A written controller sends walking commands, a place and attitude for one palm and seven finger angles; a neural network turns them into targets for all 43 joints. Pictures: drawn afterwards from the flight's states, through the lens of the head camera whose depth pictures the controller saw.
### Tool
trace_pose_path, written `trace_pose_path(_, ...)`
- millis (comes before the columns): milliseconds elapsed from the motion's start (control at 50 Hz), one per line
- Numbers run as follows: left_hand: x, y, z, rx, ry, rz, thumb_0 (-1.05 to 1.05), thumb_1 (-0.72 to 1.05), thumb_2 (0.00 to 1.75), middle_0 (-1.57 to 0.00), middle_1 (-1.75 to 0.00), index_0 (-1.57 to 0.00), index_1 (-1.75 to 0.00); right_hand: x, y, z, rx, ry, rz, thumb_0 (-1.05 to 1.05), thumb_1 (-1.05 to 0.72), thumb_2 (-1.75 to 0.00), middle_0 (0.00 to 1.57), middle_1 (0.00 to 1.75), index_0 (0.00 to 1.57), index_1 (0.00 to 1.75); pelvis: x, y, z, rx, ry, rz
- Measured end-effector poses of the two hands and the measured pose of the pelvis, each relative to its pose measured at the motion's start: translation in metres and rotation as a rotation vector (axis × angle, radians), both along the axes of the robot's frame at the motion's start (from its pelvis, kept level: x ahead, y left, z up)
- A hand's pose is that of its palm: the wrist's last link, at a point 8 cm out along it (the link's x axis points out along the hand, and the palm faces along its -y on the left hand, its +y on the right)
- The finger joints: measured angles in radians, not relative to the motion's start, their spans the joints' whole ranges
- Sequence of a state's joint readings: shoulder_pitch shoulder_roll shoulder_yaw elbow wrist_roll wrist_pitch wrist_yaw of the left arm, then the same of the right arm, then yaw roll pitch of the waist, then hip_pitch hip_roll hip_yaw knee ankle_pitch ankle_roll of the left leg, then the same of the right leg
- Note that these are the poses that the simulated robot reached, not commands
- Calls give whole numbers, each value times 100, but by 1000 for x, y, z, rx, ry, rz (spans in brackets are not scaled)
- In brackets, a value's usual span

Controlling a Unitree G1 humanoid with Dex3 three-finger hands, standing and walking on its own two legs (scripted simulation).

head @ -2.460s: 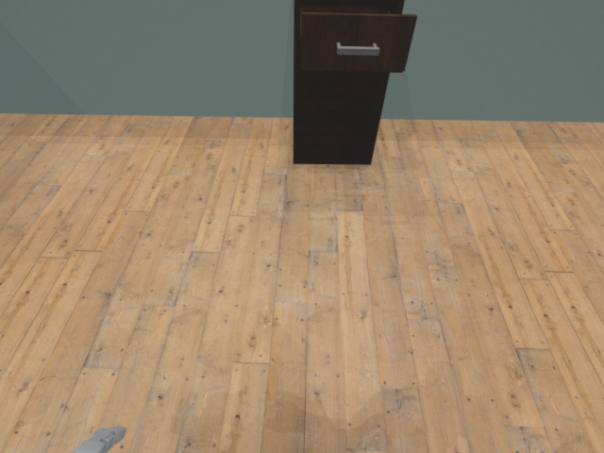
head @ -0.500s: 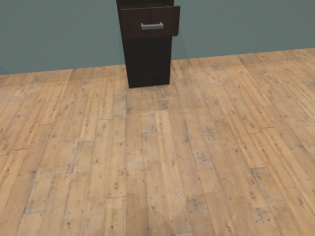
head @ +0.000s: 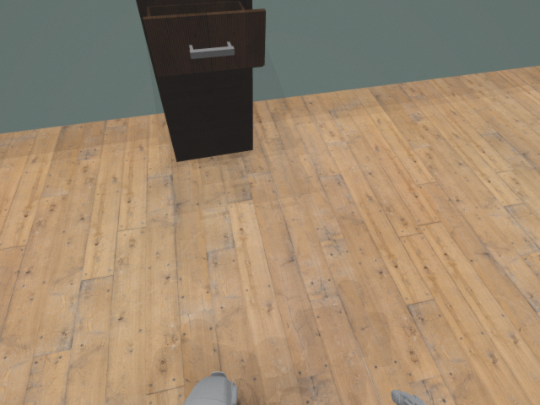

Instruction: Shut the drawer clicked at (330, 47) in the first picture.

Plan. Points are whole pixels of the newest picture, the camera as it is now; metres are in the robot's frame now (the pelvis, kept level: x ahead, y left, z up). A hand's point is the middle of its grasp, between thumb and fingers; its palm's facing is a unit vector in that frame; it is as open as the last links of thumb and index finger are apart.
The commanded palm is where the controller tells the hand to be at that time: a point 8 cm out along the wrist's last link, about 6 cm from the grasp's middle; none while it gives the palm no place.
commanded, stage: walk to a spot facing it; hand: left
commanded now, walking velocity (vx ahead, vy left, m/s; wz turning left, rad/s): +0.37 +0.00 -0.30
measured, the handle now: (211, 49) +1.09 +0.31 -0.03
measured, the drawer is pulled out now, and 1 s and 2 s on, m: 0.29 0.29 0.29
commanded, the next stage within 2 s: turn to face it in 1.20 s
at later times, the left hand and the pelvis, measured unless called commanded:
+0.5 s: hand (182, 295) +0.33 +0.22 -0.17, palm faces -0.20 -0.97 -0.14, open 7.4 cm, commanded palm none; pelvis +0.21 +0.06 +0.01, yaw -13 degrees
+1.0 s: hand (239, 224) +0.51 +0.13 -0.16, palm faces -0.29 -0.93 -0.25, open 7.2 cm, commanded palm none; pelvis +0.42 -0.05 +0.00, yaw -20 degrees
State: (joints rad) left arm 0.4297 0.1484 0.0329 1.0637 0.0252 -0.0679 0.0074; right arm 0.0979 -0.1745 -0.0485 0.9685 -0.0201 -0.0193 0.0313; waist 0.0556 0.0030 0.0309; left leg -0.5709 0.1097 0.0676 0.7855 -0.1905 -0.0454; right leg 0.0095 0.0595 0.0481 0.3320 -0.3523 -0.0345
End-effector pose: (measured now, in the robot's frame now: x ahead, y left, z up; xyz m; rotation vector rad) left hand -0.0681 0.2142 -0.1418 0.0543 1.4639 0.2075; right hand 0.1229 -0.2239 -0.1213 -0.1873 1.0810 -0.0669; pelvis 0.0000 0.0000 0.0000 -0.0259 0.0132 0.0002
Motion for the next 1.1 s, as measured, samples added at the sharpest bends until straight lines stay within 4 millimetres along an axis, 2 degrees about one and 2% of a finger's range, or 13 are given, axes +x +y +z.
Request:
trace_pose_path(80, 38, 29, -21, -15, 38, -14, 0, 90, 89, -20, -30, -20, -30, 51, 28, -5, -17, -58, -5, 0, -91, -90, 20, 30, 20, 30, 44, 25, -16, -4, -3, -30)
trace_pose_path(120, 65, 45, -26, -21, 49, -42, 0, 90, 89, -20, -30, -20, -30, 60, 38, -4, -26, -75, -32, 0, -91, -90, 20, 30, 20, 30, 60, 35, -17, 4, -14, -59)
trace_pose_path(240, 188, 81, -13, -3, -78, -163, 1, 91, 89, -19, -30, -20, -30, 27, 46, 9, -63, 24, -218, -1, -94, -90, 21, 30, 20, 30, 107, 55, 2, -4, -33, -122)
trace_pose_path(340, 286, 88, 0, 5, -203, -227, 0, 91, 89, -19, -30, -19, -30, -14, 46, 11, -96, 191, -317, -2, -95, -90, 20, 30, 20, 30, 145, 64, 9, 2, -27, -161)
trace_pose_path(500, 398, 54, 2, -31, -238, -349, 0, 91, 89, -19, -30, -19, -30, -54, 86, 2, -4, 423, -454, 0, -93, -90, 20, 30, 20, 30, 208, 57, 5, 13, -24, -223)
trace_pose_path(600, 467, 7, -3, -65, -243, -448, 0, 91, 89, -19, -30, -19, -30, -54, 113, -3, 92, 537, -531, 0, -92, -90, 20, 30, 20, 30, 250, 39, -2, 16, -21, -257)
trace_pose_path(680, 526, -36, -10, -81, -290, -512, 0, 91, 89, -19, -30, -19, -30, -39, 119, -11, 163, 621, -580, 0, -91, -90, 20, 30, 20, 30, 289, 15, -14, 10, -15, -288)
trace_pose_path(760, 564, -63, -14, -73, -354, -497, 0, 91, 89, -19, -30, -20, -30, 4, 94, -24, 196, 620, -598, 0, -91, -90, 21, 30, 20, 30, 324, -14, -22, 19, -33, -315)
trace_pose_path(820, 570, -63, -6, -41, -335, -451, -1, 92, 89, -20, -30, -20, -30, 67, 53, -29, 159, 494, -581, 1, -91, -90, 21, 30, 20, 30, 346, -27, -13, 15, -44, -327)
trace_pose_path(920, 585, -44, 12, 55, -274, -460, -3, 95, 89, -20, -30, -20, -30, 186, -18, -25, 78, 223, -533, 1, -92, -90, 20, 30, 20, 30, 384, -41, 0, 20, -31, -346)
trace_pose_path(960, 587, -40, 16, 66, -236, -458, -2, 94, 89, -20, -30, -20, -30, 222, -43, -21, 44, 158, -522, 1, -95, -90, 20, 30, 20, 30, 400, -44, 3, 21, -27, -351)
trace_pose_path(1020, 587, -38, 16, 66, -179, -440, -2, 93, 89, -19, -30, -20, -30, 274, -70, -14, 16, 86, -489, 1, -95, -90, 20, 30, 20, 30, 427, -49, 5, 20, -21, -359)
trace_pose_path(1100, 584, -40, 10, 46, -93, -398, -1, 92, 89, -19, -30, -20, -30, 340, -87, -7, -4, 40, -429, 1, -94, -90, 20, 30, 20, 30, 464, -53, 3, 18, -18, -362)
